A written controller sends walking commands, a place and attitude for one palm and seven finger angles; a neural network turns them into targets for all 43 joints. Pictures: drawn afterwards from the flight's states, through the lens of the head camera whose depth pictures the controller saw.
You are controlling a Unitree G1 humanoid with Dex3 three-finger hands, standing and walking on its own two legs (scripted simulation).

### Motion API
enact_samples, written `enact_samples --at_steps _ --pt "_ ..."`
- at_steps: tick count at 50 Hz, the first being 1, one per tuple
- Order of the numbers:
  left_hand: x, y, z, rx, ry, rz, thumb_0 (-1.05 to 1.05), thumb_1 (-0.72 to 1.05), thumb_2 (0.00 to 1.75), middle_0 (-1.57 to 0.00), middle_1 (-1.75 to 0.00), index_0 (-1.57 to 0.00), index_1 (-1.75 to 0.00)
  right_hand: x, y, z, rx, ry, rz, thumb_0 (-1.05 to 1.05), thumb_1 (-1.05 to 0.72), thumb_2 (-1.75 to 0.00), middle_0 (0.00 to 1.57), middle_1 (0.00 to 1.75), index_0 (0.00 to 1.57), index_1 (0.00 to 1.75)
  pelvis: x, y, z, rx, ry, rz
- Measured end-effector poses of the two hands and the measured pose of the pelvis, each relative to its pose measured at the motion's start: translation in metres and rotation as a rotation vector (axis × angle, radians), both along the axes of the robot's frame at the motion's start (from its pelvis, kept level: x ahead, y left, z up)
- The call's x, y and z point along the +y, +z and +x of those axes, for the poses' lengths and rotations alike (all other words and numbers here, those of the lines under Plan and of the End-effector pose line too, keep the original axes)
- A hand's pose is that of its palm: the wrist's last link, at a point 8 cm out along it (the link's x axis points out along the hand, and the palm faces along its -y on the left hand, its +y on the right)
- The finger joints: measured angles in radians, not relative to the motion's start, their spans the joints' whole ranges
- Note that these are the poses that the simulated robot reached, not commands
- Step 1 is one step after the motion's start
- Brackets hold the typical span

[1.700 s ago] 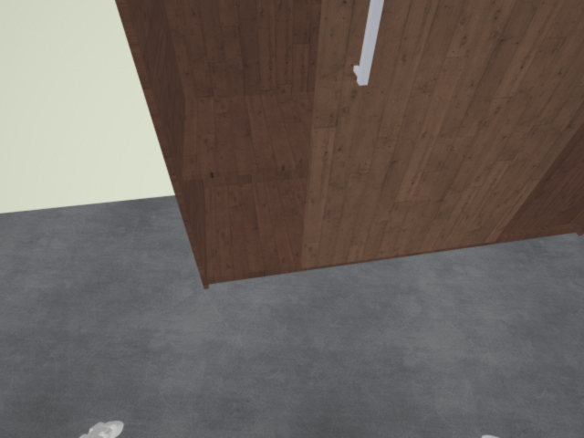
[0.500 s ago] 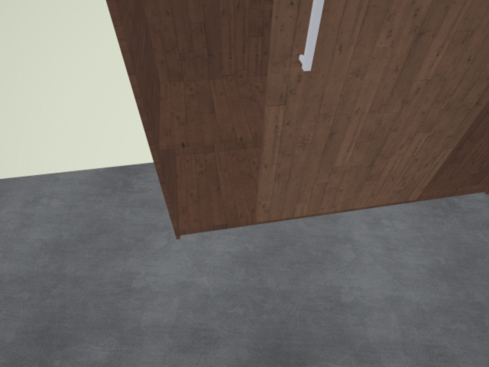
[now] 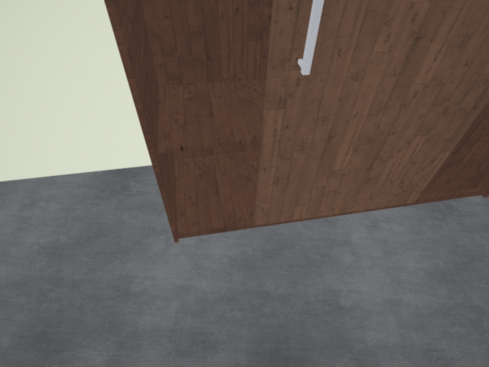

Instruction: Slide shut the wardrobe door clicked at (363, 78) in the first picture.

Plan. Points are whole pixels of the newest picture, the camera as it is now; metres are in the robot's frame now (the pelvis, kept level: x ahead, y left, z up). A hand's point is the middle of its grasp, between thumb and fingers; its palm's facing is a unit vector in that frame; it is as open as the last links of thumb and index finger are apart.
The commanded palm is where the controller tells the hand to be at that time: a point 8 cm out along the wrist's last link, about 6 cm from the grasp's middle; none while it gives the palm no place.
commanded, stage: turn to face it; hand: right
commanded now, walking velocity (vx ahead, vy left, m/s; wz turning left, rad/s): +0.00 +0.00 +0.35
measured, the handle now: (312, 13) +0.85 -0.12 +0.22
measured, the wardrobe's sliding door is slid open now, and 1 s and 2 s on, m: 0.37 0.37 0.37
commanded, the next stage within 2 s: take the last steps up to it in 0.62 s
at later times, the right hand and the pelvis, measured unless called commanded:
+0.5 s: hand out of the picture +0.05 -0.19 -0.18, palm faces -0.13 +0.97 -0.23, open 7.4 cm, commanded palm none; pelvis -0.03 +0.00 -0.02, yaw +7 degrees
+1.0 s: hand out of the picture +0.05 -0.23 -0.19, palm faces -0.11 +0.98 -0.18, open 7.4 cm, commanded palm none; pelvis -0.01 -0.05 -0.01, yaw +11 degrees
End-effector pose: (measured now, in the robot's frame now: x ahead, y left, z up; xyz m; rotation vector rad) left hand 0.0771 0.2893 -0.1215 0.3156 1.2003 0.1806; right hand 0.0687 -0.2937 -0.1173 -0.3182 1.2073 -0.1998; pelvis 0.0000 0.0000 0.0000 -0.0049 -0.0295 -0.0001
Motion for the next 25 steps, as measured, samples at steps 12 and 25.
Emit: enact_samples --at_steps 12,25 --pt "-0.018 -0.015 -0.032 0.015 0.086 -0.047 0.01 0.91 0.90 -0.20 -0.30 -0.20 -0.30 0.025 -0.017 -0.012 0.067 0.030 0.043 0.01 -0.91 -0.90 0.20 0.30 0.20 0.30 0.001 -0.007 -0.008 0.007 0.067 -0.001" --pt "-0.046 -0.037 -0.110 0.132 0.220 -0.119 0.01 0.90 0.90 -0.20 -0.30 -0.20 -0.30 0.058 -0.035 -0.017 0.085 0.088 0.118 0.01 -0.91 -0.90 0.20 0.30 0.20 0.30 0.000 -0.018 -0.025 0.024 0.120 -0.016"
